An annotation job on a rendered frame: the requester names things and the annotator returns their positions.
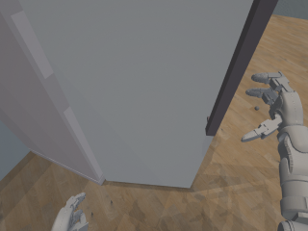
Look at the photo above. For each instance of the robot left hand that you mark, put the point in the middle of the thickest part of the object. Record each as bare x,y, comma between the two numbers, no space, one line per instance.
66,218

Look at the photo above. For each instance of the robot right upper arm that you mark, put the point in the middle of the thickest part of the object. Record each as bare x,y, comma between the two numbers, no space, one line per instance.
289,225

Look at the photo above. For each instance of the handle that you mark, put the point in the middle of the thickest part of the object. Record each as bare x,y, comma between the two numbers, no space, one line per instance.
254,27

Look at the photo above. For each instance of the robot right forearm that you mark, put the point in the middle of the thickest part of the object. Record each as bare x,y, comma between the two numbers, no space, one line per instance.
293,172

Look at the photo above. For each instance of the robot right hand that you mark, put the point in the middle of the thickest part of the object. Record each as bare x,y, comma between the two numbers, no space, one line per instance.
286,103

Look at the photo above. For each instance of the fridge door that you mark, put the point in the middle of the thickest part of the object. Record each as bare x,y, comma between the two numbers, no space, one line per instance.
141,77

